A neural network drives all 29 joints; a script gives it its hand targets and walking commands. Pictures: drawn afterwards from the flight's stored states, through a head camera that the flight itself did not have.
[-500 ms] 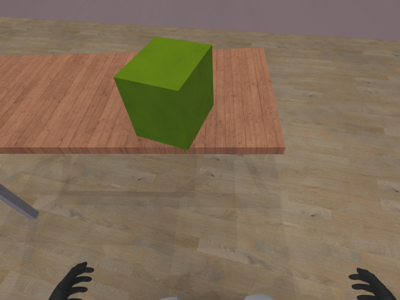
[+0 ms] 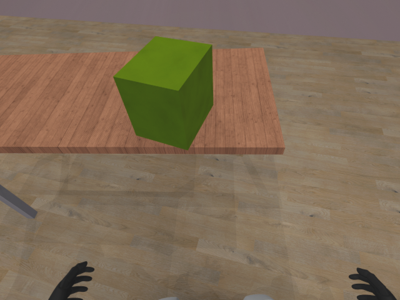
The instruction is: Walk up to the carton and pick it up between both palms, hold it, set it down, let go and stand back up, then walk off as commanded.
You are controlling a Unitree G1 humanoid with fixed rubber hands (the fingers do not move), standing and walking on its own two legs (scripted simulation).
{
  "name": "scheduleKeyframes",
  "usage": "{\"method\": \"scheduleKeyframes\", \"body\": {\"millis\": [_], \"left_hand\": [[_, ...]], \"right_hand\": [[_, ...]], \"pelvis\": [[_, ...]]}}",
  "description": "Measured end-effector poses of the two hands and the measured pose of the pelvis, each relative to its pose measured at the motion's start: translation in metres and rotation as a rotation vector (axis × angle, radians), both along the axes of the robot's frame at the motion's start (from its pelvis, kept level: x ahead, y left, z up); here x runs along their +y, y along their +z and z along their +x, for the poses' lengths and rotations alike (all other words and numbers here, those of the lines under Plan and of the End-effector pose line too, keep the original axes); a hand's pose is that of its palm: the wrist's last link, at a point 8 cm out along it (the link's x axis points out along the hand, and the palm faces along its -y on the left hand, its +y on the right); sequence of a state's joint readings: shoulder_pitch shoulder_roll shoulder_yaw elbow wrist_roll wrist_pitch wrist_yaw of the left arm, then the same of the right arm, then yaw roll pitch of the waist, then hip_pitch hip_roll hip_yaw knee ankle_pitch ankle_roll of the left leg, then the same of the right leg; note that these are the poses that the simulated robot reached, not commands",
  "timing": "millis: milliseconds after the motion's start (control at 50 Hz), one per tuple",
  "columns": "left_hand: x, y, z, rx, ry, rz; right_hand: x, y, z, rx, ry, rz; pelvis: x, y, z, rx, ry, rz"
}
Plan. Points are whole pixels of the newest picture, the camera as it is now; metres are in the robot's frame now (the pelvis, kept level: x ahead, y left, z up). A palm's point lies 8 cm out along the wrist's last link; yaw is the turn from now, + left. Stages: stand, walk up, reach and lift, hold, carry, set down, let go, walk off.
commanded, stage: walk up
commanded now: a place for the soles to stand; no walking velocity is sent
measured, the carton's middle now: (171, 93) +0.65 +0.11 +0.02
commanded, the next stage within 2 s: none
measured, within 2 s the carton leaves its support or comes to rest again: neither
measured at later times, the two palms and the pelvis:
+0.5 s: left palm out of the picture +0.13 +0.31 -0.07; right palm out of the picture +0.11 -0.32 -0.08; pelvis +0.00 +0.00 +0.00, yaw +0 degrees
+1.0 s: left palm (62, 299) +0.13 +0.31 -0.07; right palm out of the picture +0.11 -0.32 -0.08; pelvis +0.00 +0.00 +0.00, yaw +0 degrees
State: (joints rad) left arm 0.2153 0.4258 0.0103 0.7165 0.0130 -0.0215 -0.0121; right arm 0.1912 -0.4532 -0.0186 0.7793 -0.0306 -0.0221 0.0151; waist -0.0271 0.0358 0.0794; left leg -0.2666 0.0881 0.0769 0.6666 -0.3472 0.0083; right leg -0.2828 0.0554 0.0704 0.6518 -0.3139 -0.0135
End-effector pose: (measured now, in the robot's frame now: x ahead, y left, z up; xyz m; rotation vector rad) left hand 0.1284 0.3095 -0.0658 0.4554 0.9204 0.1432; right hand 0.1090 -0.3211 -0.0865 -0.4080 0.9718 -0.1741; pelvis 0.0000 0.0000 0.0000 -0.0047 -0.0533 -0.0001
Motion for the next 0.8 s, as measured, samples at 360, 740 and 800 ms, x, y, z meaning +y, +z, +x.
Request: {"method": "scheduleKeyframes", "body": {"millis": [360,740,800], "left_hand": [[-0.0007,-0.0018,0.0014,0.002,-0.001,-0.006],[-0.0009,-0.0029,0.0045,0.004,-0.002,-0.009],[-0.0009,-0.003,0.0049,0.004,-0.002,-0.01]], "right_hand": [[-0.0007,0.0016,0.0007,0.001,0.0,-0.006],[-0.0009,0.0023,0.0026,0.003,-0.001,-0.01],[-0.001,0.0024,0.0028,0.004,-0.001,-0.01]], "pelvis": [[0.0001,0.0,0.0009,0.001,0.0,0.0],[0.0003,0.0001,0.0031,0.005,0.0,0.0],[0.0003,0.0001,0.0034,0.005,-0.001,0.0]]}}
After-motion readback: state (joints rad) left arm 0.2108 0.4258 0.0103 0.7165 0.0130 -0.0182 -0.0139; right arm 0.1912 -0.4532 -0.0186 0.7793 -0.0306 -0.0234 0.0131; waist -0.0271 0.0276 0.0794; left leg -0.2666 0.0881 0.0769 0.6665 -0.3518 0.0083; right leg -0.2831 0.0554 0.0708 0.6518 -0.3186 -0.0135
